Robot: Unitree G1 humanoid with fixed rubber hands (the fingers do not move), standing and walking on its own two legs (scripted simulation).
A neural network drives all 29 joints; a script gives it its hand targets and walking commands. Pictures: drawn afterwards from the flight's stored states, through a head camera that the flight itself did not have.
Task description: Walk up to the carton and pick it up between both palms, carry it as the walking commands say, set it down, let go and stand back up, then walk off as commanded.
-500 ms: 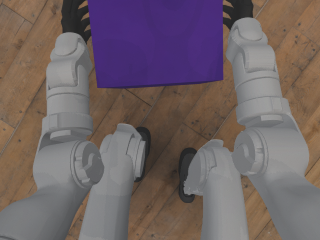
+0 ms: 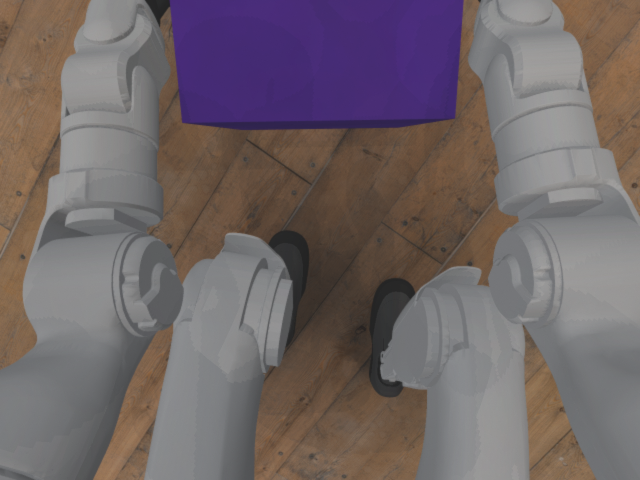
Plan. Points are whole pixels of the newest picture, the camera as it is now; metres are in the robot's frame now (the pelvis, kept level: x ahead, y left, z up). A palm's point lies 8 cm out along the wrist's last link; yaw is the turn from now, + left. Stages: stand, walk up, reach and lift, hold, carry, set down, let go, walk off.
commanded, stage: set down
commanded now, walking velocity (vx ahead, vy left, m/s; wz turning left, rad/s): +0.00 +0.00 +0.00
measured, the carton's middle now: (318, 16) +0.55 +0.10 -0.23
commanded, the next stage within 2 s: none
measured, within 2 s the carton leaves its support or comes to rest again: rests again in 0.50 s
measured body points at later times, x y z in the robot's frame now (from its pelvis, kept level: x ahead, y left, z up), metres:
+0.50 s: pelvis +0.00 +0.00 -0.01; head +0.37 +0.03 +0.24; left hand +0.52 +0.26 -0.17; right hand +0.58 -0.06 -0.18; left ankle +0.13 +0.11 -0.35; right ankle +0.08 -0.09 -0.35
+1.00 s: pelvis +0.00 +0.00 -0.02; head +0.37 +0.02 +0.22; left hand +0.52 +0.26 -0.18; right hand +0.58 -0.06 -0.19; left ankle +0.13 +0.11 -0.35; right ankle +0.08 -0.09 -0.35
